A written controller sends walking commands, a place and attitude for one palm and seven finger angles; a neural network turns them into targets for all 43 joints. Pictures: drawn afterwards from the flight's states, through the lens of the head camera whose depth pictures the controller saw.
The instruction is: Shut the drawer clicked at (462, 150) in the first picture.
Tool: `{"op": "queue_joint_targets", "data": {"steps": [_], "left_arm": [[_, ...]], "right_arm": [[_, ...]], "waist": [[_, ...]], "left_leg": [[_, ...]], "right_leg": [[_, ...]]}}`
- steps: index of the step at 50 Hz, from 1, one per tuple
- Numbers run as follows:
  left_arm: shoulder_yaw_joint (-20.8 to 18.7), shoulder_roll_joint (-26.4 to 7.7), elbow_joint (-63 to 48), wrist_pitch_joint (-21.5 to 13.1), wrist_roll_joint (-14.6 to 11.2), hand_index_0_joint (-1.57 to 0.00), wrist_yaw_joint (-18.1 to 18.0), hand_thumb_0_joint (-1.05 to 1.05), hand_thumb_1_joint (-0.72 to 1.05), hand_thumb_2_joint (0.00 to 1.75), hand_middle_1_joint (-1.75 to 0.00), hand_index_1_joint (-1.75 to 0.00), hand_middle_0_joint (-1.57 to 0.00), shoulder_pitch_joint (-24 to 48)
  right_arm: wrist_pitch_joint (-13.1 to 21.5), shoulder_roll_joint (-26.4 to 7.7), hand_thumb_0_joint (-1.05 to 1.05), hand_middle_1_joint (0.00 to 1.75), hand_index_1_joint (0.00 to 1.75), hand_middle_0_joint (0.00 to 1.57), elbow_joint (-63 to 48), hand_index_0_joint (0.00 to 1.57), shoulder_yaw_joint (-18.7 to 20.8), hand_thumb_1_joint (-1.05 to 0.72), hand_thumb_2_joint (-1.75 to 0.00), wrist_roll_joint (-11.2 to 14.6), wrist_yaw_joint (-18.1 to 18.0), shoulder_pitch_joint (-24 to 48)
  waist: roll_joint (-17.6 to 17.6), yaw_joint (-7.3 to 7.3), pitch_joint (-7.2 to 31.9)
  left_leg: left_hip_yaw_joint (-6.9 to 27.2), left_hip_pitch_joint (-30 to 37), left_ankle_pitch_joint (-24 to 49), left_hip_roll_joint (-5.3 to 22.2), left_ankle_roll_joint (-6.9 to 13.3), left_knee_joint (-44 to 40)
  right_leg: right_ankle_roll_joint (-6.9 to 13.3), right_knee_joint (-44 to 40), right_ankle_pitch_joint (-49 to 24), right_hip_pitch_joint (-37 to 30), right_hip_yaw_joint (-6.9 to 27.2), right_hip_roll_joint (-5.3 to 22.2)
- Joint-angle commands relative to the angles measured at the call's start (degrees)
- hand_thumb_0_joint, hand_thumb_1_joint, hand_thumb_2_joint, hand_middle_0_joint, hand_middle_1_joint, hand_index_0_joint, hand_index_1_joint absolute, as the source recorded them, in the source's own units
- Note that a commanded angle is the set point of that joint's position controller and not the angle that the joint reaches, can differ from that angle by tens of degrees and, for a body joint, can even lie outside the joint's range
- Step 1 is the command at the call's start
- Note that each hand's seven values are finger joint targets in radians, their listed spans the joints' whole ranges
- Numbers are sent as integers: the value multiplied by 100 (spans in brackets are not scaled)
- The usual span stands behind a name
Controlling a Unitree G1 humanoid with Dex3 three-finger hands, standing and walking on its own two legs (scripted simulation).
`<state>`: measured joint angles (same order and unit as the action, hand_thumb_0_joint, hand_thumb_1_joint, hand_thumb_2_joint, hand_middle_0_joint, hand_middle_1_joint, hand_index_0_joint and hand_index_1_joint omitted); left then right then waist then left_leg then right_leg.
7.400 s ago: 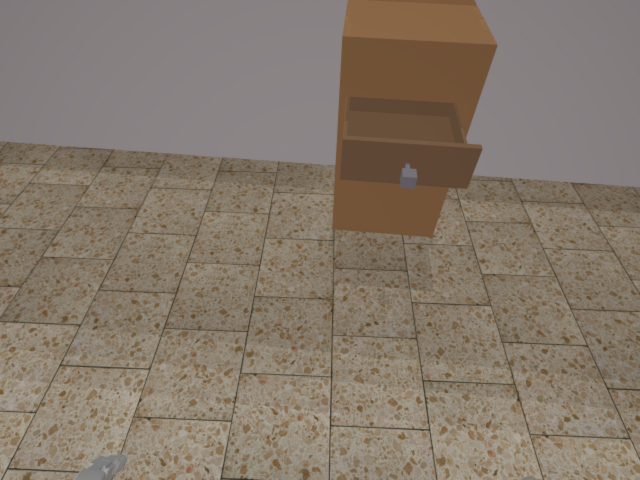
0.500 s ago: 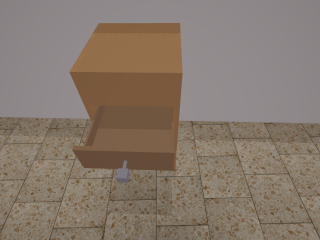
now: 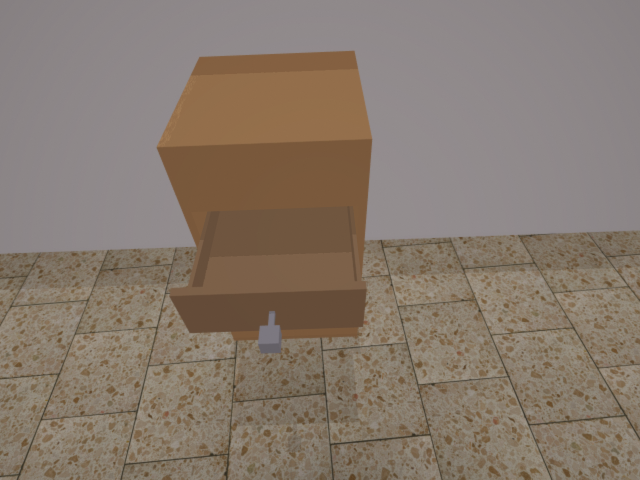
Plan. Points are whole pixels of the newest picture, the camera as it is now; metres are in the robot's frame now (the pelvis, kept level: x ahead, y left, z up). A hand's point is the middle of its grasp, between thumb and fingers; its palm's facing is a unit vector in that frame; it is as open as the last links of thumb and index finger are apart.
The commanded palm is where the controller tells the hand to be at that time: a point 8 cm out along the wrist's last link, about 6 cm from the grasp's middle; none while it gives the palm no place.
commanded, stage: come to a stop and stand still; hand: left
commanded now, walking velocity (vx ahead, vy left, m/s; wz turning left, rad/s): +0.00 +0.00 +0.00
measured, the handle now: (271, 330) +0.44 +0.13 -0.22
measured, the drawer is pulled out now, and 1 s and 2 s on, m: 0.24 0.24 0.24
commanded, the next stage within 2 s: look again from close up in 0.08 s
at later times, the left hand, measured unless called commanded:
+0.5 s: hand out of the picture +0.03 +0.15 -0.16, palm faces +0.03 -0.98 -0.21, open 7.3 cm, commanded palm none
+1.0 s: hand (242, 367) +0.26 +0.12 -0.01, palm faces +0.16 -0.99 +0.01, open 6.7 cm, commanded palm +0.15 +0.17 -0.08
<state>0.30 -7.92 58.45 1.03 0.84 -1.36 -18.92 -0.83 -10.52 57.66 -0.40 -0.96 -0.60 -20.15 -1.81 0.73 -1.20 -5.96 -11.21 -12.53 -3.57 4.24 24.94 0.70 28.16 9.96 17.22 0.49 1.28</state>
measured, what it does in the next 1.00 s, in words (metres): shifts its weight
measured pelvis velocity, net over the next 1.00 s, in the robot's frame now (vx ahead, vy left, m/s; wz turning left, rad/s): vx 0.04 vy -0.04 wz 0.06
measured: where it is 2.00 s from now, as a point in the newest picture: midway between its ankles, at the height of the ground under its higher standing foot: outside the picture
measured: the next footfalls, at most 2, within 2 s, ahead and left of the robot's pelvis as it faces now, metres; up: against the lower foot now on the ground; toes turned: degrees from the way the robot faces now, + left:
none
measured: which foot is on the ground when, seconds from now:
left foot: down 0.00-1.00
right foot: down 0.00-1.00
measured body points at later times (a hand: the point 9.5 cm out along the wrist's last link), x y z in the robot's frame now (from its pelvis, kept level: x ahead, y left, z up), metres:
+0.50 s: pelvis +0.04 -0.02 +0.01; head +0.04 -0.04 +0.45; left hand +0.03 +0.20 -0.15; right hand +0.03 -0.23 -0.16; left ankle +0.02 +0.07 -0.74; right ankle +0.06 -0.12 -0.74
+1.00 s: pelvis +0.04 -0.04 -0.03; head +0.06 -0.05 +0.42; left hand +0.25 +0.17 +0.00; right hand +0.20 -0.30 -0.11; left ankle +0.02 +0.07 -0.74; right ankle +0.07 -0.12 -0.74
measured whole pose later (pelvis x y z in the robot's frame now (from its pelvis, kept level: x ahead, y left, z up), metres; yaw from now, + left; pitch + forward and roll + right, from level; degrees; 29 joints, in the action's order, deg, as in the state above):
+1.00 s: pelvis +0.04 -0.04 -0.03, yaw +3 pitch +8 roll +1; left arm -1.5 -7.2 12.2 -21.5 -12.1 1.7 -17.9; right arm 17.0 -16.2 41.3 1.9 0.1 -1.8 -12.7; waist -0.7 2.1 6.4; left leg -2.0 -27.3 -22.7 -1.4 0.8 42.3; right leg 3.2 44.1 20.1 31.8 -3.6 0.0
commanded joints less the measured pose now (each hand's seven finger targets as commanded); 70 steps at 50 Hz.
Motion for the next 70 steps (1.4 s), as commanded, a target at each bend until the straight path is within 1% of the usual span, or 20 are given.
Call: {"op": "queue_joint_targets", "data": {"steps": [1, 9, 19, 36, 37, 38, 39, 40, 41, 42, 45, 48, 51, 53, 55, 58, 61, 64, 67, 70], "left_arm": [[-128, -592, -202, -142, 36, -20, -44, 0, 90, 90, -30, -30, -20, -130], [-79, -480, 39, -169, 26, -20, -51, 0, 90, 90, -30, -30, -20, -186], [-21, -401, 251, -259, -23, -20, -72, 0, 90, 90, -30, -30, -20, -127], [7, -437, 472, -305, -41, -20, -84, 0, 90, 90, -30, -30, -20, -154], [-80, -749, 689, -397, 15, -20, -321, 0, 90, 90, -30, -30, -20, -682], [-399, -1750, -7957, -1648, -1257, -22, -194, 0, 90, 90, -32, -32, -22, 3654], [-347, -1236, -6453, -1265, -779, -24, -440, 0, 90, 90, -34, -34, -24, 1593], [-95, -918, -6050, -1014, -892, -26, -691, 0, 90, 90, -37, -37, -26, 1280], [481, 268, -4709, -491, -874, -28, -641, 0, 90, 90, -39, -39, -28, -262], [531, 217, -5663, -698, -1180, -30, -513, 0, 90, 90, -41, -41, -30, 419], [257, 210, -4682, -1605, -1121, -36, -118, 0, 90, 90, -47, -47, -36, -35], [-126, 351, -4574, -2819, -1378, -42, 661, 0, 90, 90, -54, -54, -42, -1917], [-679, -143, -4859, -3996, -1348, -48, 1500, 0, 90, 90, -60, -60, -48, -2339], [-887, -466, -4941, -4139, -1061, -52, 1572, 0, 90, 90, -65, -65, -52, -2264], [-712, -439, -5229, -3846, -883, -56, 1449, 0, 90, 90, -69, -69, -56, -1960], [-555, -386, -6418, -3938, -995, -62, 1118, 0, 90, 90, -75, -75, -62, -687], [-664, -628, -8082, -4540, -1110, -68, 792, 0, 90, 90, -82, -82, -68, 158], [188, -197, -8227, -4763, -1122, -74, 1122, 0, 90, 90, -88, -88, -74, 345], [461, -152, -7489, -4308, -1194, -80, 1619, 0, 90, 90, -95, -95, -80, 299], [271, -310, -6135, -2964, -1122, -86, 1889, 0, 90, 90, -101, -101, -86, -723]], "right_arm": [[175, -573, 0, 30, 30, 20, -213, 20, 87, -90, -90, 1, -41, 49], [182, -459, 0, 30, 30, 20, 85, 20, 49, -90, -90, 12, -67, -205], [267, -316, 0, 30, 30, 20, 335, 20, -42, -90, -90, 47, -110, -350], [287, -255, 0, 30, 30, 20, 587, 20, -77, -90, -90, 46, -171, -200], [321, -458, 0, 30, 30, 20, 217, 20, 40, -90, -90, 110, -97, 531], [1109, -1508, 0, 30, 30, 20, -1930, 20, 181, -90, -90, 342, -389, 399], [1554, -949, 0, 30, 30, 20, -1644, 20, 13, -90, -90, 257, -558, 1102], [1764, -1127, 0, 30, 30, 20, -1365, 20, 139, -90, -90, 287, -503, 980], [1794, -811, 0, 30, 30, 20, -1295, 20, 104, -90, -90, 339, -430, 843], [1864, -1069, 0, 30, 30, 20, -1687, 20, 74, -90, -90, 374, -416, 903], [2104, -1161, 0, 30, 30, 20, -2094, 20, 303, -90, -90, 163, -325, 918], [2201, -1030, 0, 30, 30, 20, -2658, 20, 466, -90, -90, 72, -54, 1190], [2125, -1033, 0, 30, 30, 20, -3004, 20, 617, -90, -90, 54, 287, 1408], [1896, -942, 0, 30, 30, 20, -3249, 20, 642, -90, -90, 64, 356, 1610], [1599, -892, 0, 30, 30, 20, -3533, 20, 645, -90, -90, 106, 336, 1778], [1536, -811, 0, 30, 30, 20, -3852, 20, 591, -90, -90, 115, 236, 1772], [1610, -794, 0, 30, 30, 20, -3689, 20, 586, -90, -90, -7, 115, 1362], [1797, -837, 0, 30, 30, 20, -3502, 20, 418, -90, -90, -21, 54, 1319], [1874, -987, 0, 30, 30, 20, -3388, 20, 382, -90, -90, 41, -34, 1248], [1628, -1070, 0, 30, 30, 20, -3568, 20, 357, -90, -90, 217, -103, 1310]], "waist": [[-33, -133, -407], [129, -106, -540], [347, -3, -287], [195, -11, -202], [893, -362, -341], [-428, 457, 2411], [-1230, -65, 2008], [-1251, 109, 1666], [-501, 97, 655], [-75, 180, 133], [1477, 301, -239], [2335, -361, 681], [916, -592, 1630], [358, -660, 1797], [50, -612, 1545], [2, -360, 1850], [-440, -75, 2884], [-432, 286, 2926], [44, 512, 2616], [876, 186, 2506]], "left_leg": [[1340, -911, -1665, 996, -91, -1350], [1276, -838, -1507, 948, -92, -1267], [971, -161, -25, 893, -157, -884], [796, 201, 715, 928, -242, -681], [513, -429, 336, 1038, -398, 449], [632, 917, 791, 294, -217, -278], [420, 846, 1333, 363, -175, -301], [464, 530, 1009, 395, -337, -195], [594, -50, 561, 458, -305, -184], [822, -389, 253, 460, -256, -61], [777, -1438, -559, 269, -196, 972], [674, -2691, -519, 195, -360, 1853], [520, -3243, 87, 59, -537, 2654], [360, -3692, 2, 10, -485, 3015], [311, -4046, -332, -34, -433, 3249], [444, -4469, -934, 36, -328, 3736], [689, -4076, -456, 226, -240, 4264], [818, -4114, -371, 329, -166, 4601], [911, -4658, -818, 372, -151, 4825], [906, -5227, -1209, 308, -159, 4627]], "right_leg": [[218, -440, 884, -374, 380, 246], [227, -569, 818, -358, 458, 286], [237, -728, -2, -446, 543, 398], [286, -772, -1095, -794, 507, 471], [-58, -616, -3009, -866, 640, 805], [70, -236, -1587, -1270, 527, 272], [269, -184, -742, -1211, 274, -48], [220, -221, -240, -784, 54, -43], [149, -197, 18, -298, -189, -39], [82, -162, 164, -11, -277, 6], [-28, 103, 1383, 1360, -297, 32], [-38, 1133, 958, 1273, -144, 38], [74, 2388, -1102, 935, 3, 125], [119, 2765, -1016, 1284, 139, 126], [211, 2817, -285, 1763, 271, 103], [204, 2903, 1022, 2442, 554, 71], [197, 3348, 575, 2711, 511, -54], [178, 3524, 619, 3266, 333, -95], [131, 3483, 1104, 3461, 265, -88], [75, 3304, 1686, 3082, 252, -75]]}}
